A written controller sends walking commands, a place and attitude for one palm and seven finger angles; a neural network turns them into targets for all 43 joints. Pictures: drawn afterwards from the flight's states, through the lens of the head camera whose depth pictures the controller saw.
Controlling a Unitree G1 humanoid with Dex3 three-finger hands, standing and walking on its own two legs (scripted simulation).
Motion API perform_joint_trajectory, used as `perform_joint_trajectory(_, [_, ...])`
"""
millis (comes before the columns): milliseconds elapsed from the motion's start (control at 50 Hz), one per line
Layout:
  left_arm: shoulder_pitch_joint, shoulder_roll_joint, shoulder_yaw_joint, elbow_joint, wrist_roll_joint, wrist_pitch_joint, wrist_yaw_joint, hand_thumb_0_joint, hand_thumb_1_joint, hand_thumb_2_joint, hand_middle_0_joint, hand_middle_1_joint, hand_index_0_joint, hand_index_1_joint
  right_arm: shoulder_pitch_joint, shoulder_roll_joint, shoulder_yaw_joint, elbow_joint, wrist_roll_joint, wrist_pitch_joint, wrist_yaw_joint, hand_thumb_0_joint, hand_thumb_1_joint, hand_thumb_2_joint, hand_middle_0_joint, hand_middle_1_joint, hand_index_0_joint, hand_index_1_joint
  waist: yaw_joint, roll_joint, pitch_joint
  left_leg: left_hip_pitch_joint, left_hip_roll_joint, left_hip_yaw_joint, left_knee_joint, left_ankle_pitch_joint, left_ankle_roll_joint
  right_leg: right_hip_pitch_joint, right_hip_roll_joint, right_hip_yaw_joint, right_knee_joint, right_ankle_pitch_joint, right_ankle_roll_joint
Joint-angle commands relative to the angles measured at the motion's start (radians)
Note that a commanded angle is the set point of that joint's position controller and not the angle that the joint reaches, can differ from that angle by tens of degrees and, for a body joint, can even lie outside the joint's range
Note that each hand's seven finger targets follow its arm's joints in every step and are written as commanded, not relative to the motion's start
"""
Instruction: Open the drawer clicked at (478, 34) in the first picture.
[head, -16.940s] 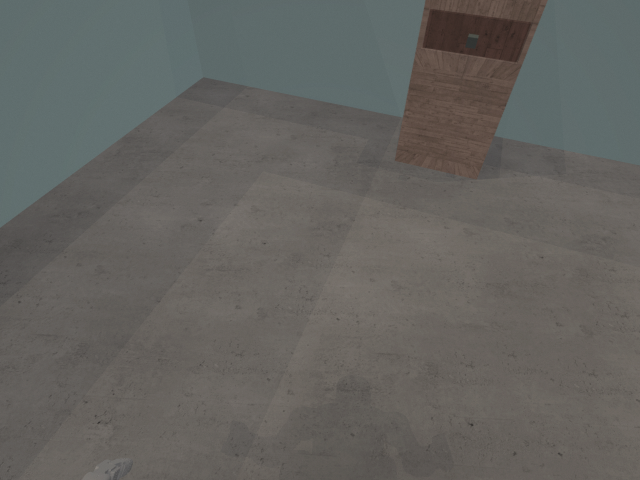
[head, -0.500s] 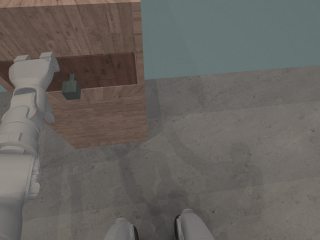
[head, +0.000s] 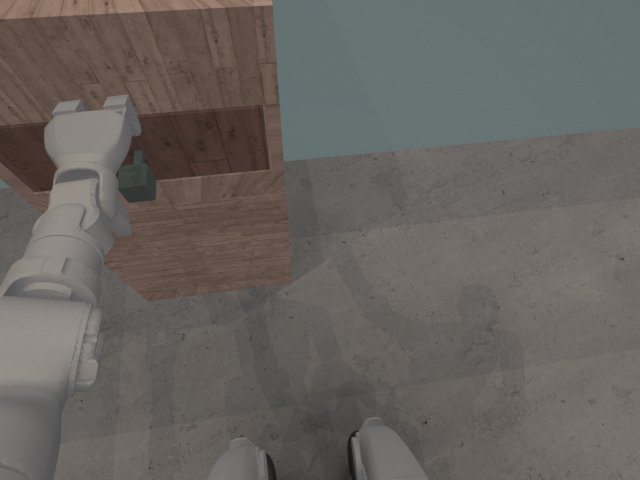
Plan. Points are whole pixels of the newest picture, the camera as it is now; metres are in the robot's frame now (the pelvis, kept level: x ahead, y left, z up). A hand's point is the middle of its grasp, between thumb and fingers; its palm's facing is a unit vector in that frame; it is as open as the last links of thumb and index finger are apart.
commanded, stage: re-aim the fingers above the handle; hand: left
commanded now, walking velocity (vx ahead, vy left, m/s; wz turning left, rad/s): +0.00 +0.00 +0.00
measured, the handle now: (138, 172) +0.56 +0.21 -0.04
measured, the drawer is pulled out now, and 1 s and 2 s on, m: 0.00 0.00 0.00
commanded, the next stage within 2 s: lower the fingers behind the handle in 0.70 s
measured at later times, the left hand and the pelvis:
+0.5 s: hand (100, 173) +0.52 +0.24 +0.01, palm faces -0.03 -0.04 -1.00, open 13.8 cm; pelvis +0.02 +0.00 +0.00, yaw +0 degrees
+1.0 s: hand (107, 184) +0.51 +0.23 +0.00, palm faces -0.08 +0.00 -1.00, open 13.8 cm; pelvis +0.02 +0.00 +0.00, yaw +0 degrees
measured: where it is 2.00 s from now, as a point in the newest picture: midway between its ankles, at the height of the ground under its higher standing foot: outside the picture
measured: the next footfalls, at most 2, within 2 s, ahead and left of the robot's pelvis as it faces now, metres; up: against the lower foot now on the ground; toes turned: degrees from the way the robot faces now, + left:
none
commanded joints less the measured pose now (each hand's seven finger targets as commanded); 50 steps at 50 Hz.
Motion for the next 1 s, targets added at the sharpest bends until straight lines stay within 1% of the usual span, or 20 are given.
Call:
perform_joint_trajectory(0, [-0.416,0.295,0.043,-0.186,-0.023,-0.029,-0.031,0.000,-0.500,0.300,-0.300,-1.200,-0.300,-1.200,0.209,-0.190,-0.074,-0.025,-0.002,-0.019,-0.033,0.000,-0.900,-0.900,0.200,0.300,0.200,0.300,-0.010,-0.004,-0.495,0.306,-0.065,-0.023,-0.099,0.279,0.036,0.289,0.071,-0.021,-0.107,0.236,-0.041])
perform_joint_trajectory(40, [-0.399,0.287,0.044,-0.175,-0.024,-0.064,-0.047,0.000,-0.500,0.300,-0.300,-1.200,-0.300,-1.200,0.210,-0.187,-0.073,-0.022,-0.002,-0.021,-0.037,0.000,-0.900,-0.900,0.200,0.300,0.200,0.300,-0.018,-0.030,-0.440,0.280,-0.062,-0.026,-0.096,0.266,0.038,0.270,0.071,-0.020,-0.106,0.227,-0.042])
perform_joint_trajectory(60, [-0.382,0.277,0.039,-0.177,-0.024,-0.084,-0.048,0.000,-0.500,0.300,-0.300,-1.200,-0.300,-1.200,0.211,-0.185,-0.074,-0.025,-0.002,-0.026,-0.039,0.000,-0.900,-0.900,0.200,0.300,0.200,0.300,-0.012,-0.008,-0.425,0.267,-0.065,-0.020,-0.092,0.258,0.037,0.260,0.070,-0.017,-0.105,0.221,-0.041])
perform_joint_trajectory(80, [-0.351,0.303,0.065,-0.178,-0.022,-0.097,-0.048,0.000,-0.500,0.300,-0.300,-1.200,-0.300,-1.200,0.209,-0.187,-0.073,-0.024,-0.003,-0.026,-0.038,0.000,-0.900,-0.900,0.200,0.300,0.200,0.300,0.003,-0.011,-0.422,0.256,-0.064,-0.020,-0.086,0.259,0.036,0.256,0.070,-0.017,-0.095,0.221,-0.045])
perform_joint_trajectory(200, [-0.345,0.319,0.093,-0.214,-0.004,-0.140,0.002,0.000,-0.500,0.300,-0.300,-1.200,-0.300,-1.200,0.214,-0.184,-0.083,-0.020,-0.013,-0.032,-0.031,0.000,-0.900,-0.900,0.200,0.300,0.200,0.300,0.009,0.023,-0.447,0.236,-0.064,-0.019,-0.049,0.305,0.032,0.230,0.071,-0.018,-0.060,0.252,-0.049])
perform_joint_trajectory(240, [-0.367,0.333,0.107,-0.249,-0.001,-0.140,0.022,0.000,-0.500,0.300,-0.300,-1.200,-0.300,-1.200,0.219,-0.185,-0.089,-0.015,-0.016,-0.033,-0.025,0.000,-0.900,-0.900,0.200,0.300,0.200,0.300,0.012,0.040,-0.496,0.260,-0.064,-0.021,-0.040,0.339,0.030,0.238,0.073,-0.019,-0.049,0.275,-0.050])
perform_joint_trajectory(260, [-0.373,0.348,0.118,-0.276,0.003,-0.140,0.033,0.000,-0.500,0.300,-0.300,-1.200,-0.300,-1.200,0.222,-0.188,-0.092,-0.013,-0.018,-0.033,-0.022,0.000,-0.900,-0.900,0.200,0.300,0.200,0.300,0.020,0.087,-0.533,0.287,-0.063,-0.024,-0.037,0.365,0.025,0.233,0.073,-0.020,-0.043,0.285,-0.051])
perform_joint_trajectory(280, [-0.380,0.316,0.098,-0.295,0.005,-0.136,0.041,0.000,-0.500,0.300,-0.300,-1.200,-0.300,-1.200,0.224,-0.184,-0.098,-0.009,-0.019,-0.034,-0.019,0.000,-0.900,-0.900,0.200,0.300,0.200,0.300,0.015,0.091,-0.558,0.320,-0.060,-0.028,-0.031,0.399,0.023,0.225,0.076,-0.024,-0.040,0.300,-0.052])
perform_joint_trajectory(340, [-0.402,0.307,0.104,-0.354,-0.001,-0.127,0.057,0.000,-0.500,0.300,-0.300,-1.200,-0.300,-1.200,0.228,-0.184,-0.108,0.006,-0.025,-0.033,-0.011,0.000,-0.900,-0.900,0.200,0.300,0.200,0.300,0.016,0.129,-0.619,0.398,-0.055,-0.035,-0.019,0.492,0.017,0.227,0.080,-0.029,-0.037,0.345,-0.053])
perform_joint_trajectory(400, [-0.427,0.248,0.059,-0.359,-0.008,-0.098,0.060,0.000,-0.500,0.300,-0.300,-1.200,-0.300,-1.200,0.232,-0.183,-0.112,0.020,-0.023,-0.034,-0.007,0.000,-0.900,-0.900,0.200,0.300,0.200,0.300,-0.005,0.132,-0.589,0.439,-0.048,-0.044,-0.035,0.506,0.014,0.208,0.083,-0.039,-0.060,0.332,-0.050])
perform_joint_trajectory(420, [-0.404,0.259,0.070,-0.343,-0.011,-0.084,0.058,0.000,-0.500,0.300,-0.300,-1.200,-0.300,-1.200,0.233,-0.185,-0.111,0.024,-0.020,-0.030,-0.004,0.000,-0.900,-0.900,0.200,0.300,0.200,0.300,0.005,0.135,-0.569,0.450,-0.048,-0.048,-0.046,0.511,0.010,0.204,0.086,-0.045,-0.066,0.320,-0.053])
perform_joint_trajectory(440, [-0.428,0.246,0.056,-0.351,-0.013,-0.077,0.055,0.000,-0.500,0.300,-0.300,-1.200,-0.300,-1.200,0.234,-0.187,-0.110,0.026,-0.021,-0.028,-0.004,0.000,-0.900,-0.900,0.200,0.300,0.200,0.300,-0.004,0.130,-0.581,0.470,-0.046,-0.051,-0.045,0.543,0.011,0.205,0.087,-0.046,-0.066,0.334,-0.053])
perform_joint_trajectory(480, [-0.404,0.196,0.018,-0.304,-0.016,-0.050,0.044,0.000,-0.500,0.300,-0.300,-1.200,-0.300,-1.200,0.231,-0.181,-0.108,0.027,-0.016,-0.025,-0.002,0.000,-0.900,-0.900,0.200,0.300,0.200,0.300,-0.011,0.116,-0.519,0.460,-0.046,-0.051,-0.062,0.512,0.009,0.195,0.088,-0.051,-0.085,0.311,-0.052])
perform_joint_trajectory(560, [-0.346,0.183,0.021,-0.272,-0.019,-0.034,0.016,0.000,-0.500,0.300,-0.300,-1.200,-0.300,-1.200,0.223,-0.178,-0.103,0.015,-0.014,-0.016,-0.002,0.000,-0.900,-0.900,0.200,0.300,0.200,0.300,0.005,0.080,-0.486,0.467,-0.043,-0.047,-0.085,0.539,0.012,0.229,0.087,-0.052,-0.099,0.327,-0.053])
perform_joint_trajectory(620, [-0.330,0.113,-0.031,-0.254,-0.022,-0.043,-0.003,0.000,-0.500,0.300,-0.300,-1.200,-0.300,-1.200,0.213,-0.170,-0.101,0.002,-0.011,-0.016,-0.001,0.000,-0.900,-0.900,0.200,0.300,0.200,0.300,-0.003,0.056,-0.417,0.435,-0.046,-0.043,-0.104,0.474,0.014,0.221,0.088,-0.053,-0.114,0.296,-0.055])
perform_joint_trajectory(720, [-0.298,0.230,0.068,-0.247,-0.010,-0.071,0.017,0.000,-0.500,0.300,-0.300,-1.200,-0.300,-1.200,0.195,-0.175,-0.091,-0.013,-0.014,-0.010,-0.006,0.000,-0.900,-0.900,0.200,0.300,0.200,0.300,0.026,0.014,-0.414,0.355,-0.057,-0.028,-0.104,0.420,0.022,0.274,0.080,-0.039,-0.094,0.308,-0.056])
perform_joint_trajectory(760, [-0.295,0.275,0.107,-0.273,0.002,-0.083,0.039,0.000,-0.500,0.300,-0.300,-1.200,-0.300,-1.200,0.190,-0.175,-0.090,-0.018,-0.020,-0.011,-0.006,0.000,-0.900,-0.900,0.200,0.300,0.200,0.300,0.045,0.033,-0.462,0.343,-0.060,-0.027,-0.095,0.450,0.021,0.295,0.075,-0.035,-0.070,0.339,-0.056])
perform_joint_trajectory(820, [-0.261,0.236,0.088,-0.256,0.011,-0.071,0.067,0.000,-0.500,0.300,-0.300,-1.200,-0.300,-1.200,0.180,-0.172,-0.093,-0.021,-0.022,-0.015,0.003,0.000,-0.900,-0.900,0.200,0.300,0.200,0.300,0.046,0.030,-0.463,0.324,-0.060,-0.018,-0.080,0.446,0.019,0.282,0.076,-0.038,-0.060,0.339,-0.055])
perform_joint_trajectory(880, [-0.296,0.232,0.072,-0.225,0.014,-0.050,0.079,0.000,-0.500,0.300,-0.300,-1.200,-0.300,-1.200,0.189,-0.178,-0.096,-0.011,-0.019,-0.020,0.003,0.000,-0.900,-0.900,0.200,0.300,0.200,0.300,0.019,-0.003,-0.456,0.292,-0.059,-0.018,-0.069,0.403,0.022,0.269,0.075,-0.032,-0.058,0.327,-0.050])
perform_joint_trajectory(980, [-0.364,0.207,0.042,-0.278,0.005,-0.074,0.058,0.000,-0.500,0.300,-0.300,-1.200,-0.300,-1.200,0.208,-0.177,-0.110,0.006,-0.020,-0.030,-0.004,0.000,-0.900,-0.900,0.200,0.300,0.200,0.300,-0.001,0.039,-0.538,0.345,-0.057,-0.025,-0.044,0.410,0.022,0.250,0.075,-0.021,-0.054,0.330,-0.048])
